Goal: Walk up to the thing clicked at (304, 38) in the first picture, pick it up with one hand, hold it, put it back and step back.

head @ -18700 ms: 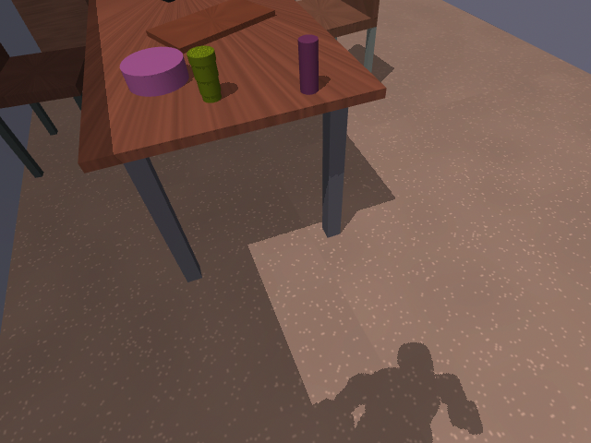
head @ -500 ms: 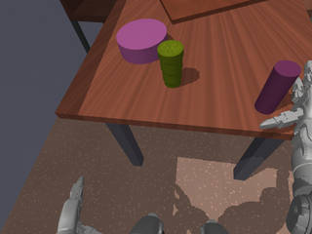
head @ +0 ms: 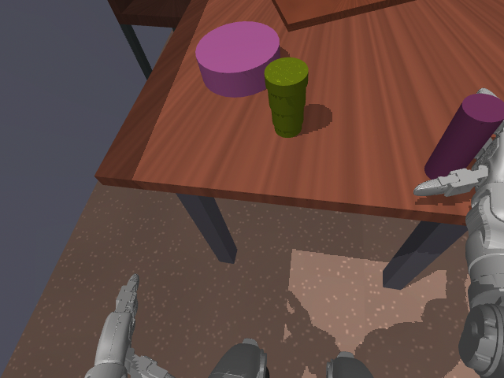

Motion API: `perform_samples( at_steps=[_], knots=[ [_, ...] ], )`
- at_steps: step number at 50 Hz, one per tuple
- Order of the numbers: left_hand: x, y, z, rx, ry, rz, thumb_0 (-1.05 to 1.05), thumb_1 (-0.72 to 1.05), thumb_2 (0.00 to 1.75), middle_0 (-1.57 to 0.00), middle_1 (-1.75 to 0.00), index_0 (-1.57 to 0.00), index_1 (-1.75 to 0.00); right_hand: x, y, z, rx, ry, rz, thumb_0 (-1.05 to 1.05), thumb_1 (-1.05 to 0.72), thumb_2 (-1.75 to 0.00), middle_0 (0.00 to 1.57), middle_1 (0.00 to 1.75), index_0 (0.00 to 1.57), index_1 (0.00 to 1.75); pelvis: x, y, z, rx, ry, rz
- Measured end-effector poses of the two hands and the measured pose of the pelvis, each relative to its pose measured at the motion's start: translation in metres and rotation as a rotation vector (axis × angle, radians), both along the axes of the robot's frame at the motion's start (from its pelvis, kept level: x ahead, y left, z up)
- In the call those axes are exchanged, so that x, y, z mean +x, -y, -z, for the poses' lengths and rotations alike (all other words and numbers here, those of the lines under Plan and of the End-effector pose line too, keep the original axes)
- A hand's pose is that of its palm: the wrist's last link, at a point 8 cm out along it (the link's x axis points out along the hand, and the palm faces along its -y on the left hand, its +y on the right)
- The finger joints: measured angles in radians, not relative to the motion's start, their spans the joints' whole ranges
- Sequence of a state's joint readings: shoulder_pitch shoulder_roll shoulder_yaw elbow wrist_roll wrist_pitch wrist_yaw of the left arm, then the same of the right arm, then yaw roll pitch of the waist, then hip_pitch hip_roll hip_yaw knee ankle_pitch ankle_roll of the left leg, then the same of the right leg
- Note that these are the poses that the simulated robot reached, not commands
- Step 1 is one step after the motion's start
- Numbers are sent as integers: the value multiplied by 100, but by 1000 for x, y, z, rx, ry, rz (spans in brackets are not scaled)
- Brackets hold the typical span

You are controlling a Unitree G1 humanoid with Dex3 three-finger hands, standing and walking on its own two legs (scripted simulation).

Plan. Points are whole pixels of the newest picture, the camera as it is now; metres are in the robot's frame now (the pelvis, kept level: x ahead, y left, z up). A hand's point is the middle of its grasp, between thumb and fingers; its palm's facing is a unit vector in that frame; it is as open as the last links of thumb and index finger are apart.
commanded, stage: close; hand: right
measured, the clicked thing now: (460, 143) +0.46 -0.23 +0.08
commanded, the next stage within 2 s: settle in 0.52 s
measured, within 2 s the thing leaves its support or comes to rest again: leaves its support in 0.64 s
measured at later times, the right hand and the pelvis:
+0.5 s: hand (456, 156) +0.45 -0.23 +0.06, palm faces +0.23 +0.97 +0.01, open 9.5 cm; pelvis +0.01 -0.01 +0.00, yaw +0 degrees
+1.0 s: hand (456, 134) +0.46 -0.22 +0.10, palm faces +0.22 +0.97 -0.01, open 8.0 cm; pelvis +0.00 +0.00 +0.01, yaw +0 degrees
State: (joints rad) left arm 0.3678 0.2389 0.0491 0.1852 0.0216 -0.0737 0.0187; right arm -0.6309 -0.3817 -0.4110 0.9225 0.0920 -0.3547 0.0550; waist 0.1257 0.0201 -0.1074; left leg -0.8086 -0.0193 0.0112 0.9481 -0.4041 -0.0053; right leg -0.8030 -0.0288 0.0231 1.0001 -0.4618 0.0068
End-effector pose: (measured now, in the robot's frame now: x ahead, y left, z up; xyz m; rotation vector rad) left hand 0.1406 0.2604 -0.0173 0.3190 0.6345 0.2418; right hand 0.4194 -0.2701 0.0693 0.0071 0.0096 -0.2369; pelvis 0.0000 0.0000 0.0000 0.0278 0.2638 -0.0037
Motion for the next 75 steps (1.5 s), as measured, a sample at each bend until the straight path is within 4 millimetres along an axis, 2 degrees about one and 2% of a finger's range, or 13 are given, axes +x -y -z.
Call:
perform_samples(
  at_steps=[9,14,20,24,28,31,36,42,46,54,64,75],
  knots=[
    [-3,8,12,-32,-52,-14,-1,-55,7,-6,-6,-5,-6,23,0,-15,-17,14,-31,-2,49,-11,55,31,54,30,7,5,-1,5,-22,-5],
    [-3,5,9,-44,-57,-43,-1,-55,7,-6,-6,-5,-6,16,3,-14,-1,-12,-27,-2,44,-18,68,42,68,41,16,10,-6,2,-15,-13],
    [17,3,-4,-13,-4,-26,-1,-55,7,-6,-6,-5,-5,3,4,0,33,-33,-9,-1,35,-29,82,55,82,54,20,10,-7,0,0,-9],
    [23,9,-5,-6,5,6,-1,-54,6,-6,-6,-5,-5,1,7,9,20,-27,-5,-1,23,-42,92,67,92,66,16,8,-4,1,-4,-3],
    [17,17,-1,-20,-13,22,-1,-53,5,-6,-6,-6,-5,4,8,8,-5,-4,-20,-1,8,-59,101,81,102,81,12,8,-3,5,-11,1],
    [8,16,4,-28,-38,9,-1,-53,5,-6,-6,-6,-5,9,6,4,-15,-11,-25,-1,9,-73,97,87,97,87,10,9,-2,8,-16,1],
    [-6,4,6,-19,-63,-35,-1,-53,6,-7,-6,-6,-6,16,-3,-5,-6,-21,-28,-1,15,-89,93,100,93,100,7,10,-4,7,-9,-8],
    [-6,-4,-5,-2,-28,-43,-1,-54,6,-7,-6,-6,-6,15,-11,-16,4,-14,-36,-1,20,-100,90,111,91,111,6,8,-8,0,12,-14],
    [-2,-2,-9,-9,2,-26,-1,-54,6,-7,-6,-6,-6,11,-11,-25,9,-4,-22,-1,20,-102,89,114,89,114,6,5,-11,-1,30,-10],
    [-6,3,8,-57,-48,-25,-1,-53,5,-7,-6,-7,-6,6,-4,-40,-34,2,-5,-1,20,-102,88,115,88,115,3,3,-14,-3,40,-4],
    [3,-4,1,-41,-33,-46,-1,-53,6,-7,-6,-6,-6,12,-8,-56,-3,0,-13,-1,20,-102,88,115,89,114,9,2,-22,-6,60,0],
    [7,9,3,-77,-49,-43,-1,-54,6,-6,-6,-6,-6,17,-4,-65,-13,-9,-19,-1,19,-102,86,118,86,117,15,5,-28,-7,68,-2]
  ],
)
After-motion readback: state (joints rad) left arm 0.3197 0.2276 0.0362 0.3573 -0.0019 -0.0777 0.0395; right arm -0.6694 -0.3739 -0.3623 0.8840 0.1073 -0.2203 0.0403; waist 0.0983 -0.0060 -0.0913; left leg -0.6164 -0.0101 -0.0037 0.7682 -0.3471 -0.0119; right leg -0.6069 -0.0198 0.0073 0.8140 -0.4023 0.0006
